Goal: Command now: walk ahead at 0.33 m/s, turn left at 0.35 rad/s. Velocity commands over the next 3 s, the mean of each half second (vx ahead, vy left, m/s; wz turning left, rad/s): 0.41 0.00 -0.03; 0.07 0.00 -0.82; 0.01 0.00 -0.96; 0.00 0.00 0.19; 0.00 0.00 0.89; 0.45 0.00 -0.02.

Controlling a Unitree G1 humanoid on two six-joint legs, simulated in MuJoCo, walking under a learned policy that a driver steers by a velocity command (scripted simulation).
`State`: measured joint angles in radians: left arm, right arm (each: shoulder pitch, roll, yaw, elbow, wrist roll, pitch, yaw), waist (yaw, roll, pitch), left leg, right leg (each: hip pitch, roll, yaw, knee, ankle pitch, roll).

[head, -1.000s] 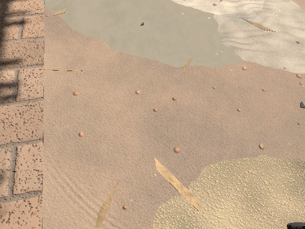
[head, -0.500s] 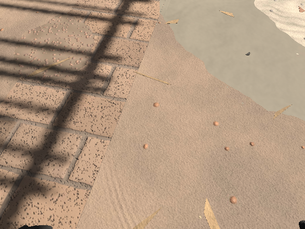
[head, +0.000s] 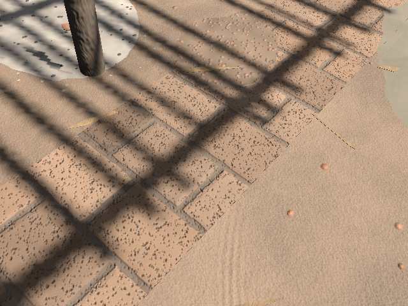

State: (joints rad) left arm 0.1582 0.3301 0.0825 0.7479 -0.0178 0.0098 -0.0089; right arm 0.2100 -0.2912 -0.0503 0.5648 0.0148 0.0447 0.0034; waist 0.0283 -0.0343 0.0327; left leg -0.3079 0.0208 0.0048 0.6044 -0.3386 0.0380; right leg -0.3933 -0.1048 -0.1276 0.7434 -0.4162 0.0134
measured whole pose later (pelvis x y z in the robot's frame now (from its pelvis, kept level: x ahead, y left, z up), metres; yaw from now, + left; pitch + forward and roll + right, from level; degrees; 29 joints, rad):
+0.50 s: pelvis +0.20 -0.03 -0.02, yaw -4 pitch +4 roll +0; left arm 0.11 0.31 0.06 0.69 0.00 -0.07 -0.07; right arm 0.33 -0.31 -0.05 0.72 -0.02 -0.04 -0.03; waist -0.04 -0.01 0.04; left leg -0.15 0.00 -0.01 0.90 -0.58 -0.05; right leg -0.56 0.05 -0.02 0.60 -0.11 -0.07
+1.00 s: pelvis +0.34 +0.00 +0.01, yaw -30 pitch +2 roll +0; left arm 0.16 0.36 0.09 0.60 -0.03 0.06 0.02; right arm 0.14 -0.29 -0.06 0.64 -0.03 -0.03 -0.03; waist 0.02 -0.04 0.03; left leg -0.35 -0.03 -0.08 0.48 -0.16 0.00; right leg -0.49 0.15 0.20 0.97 -0.45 0.03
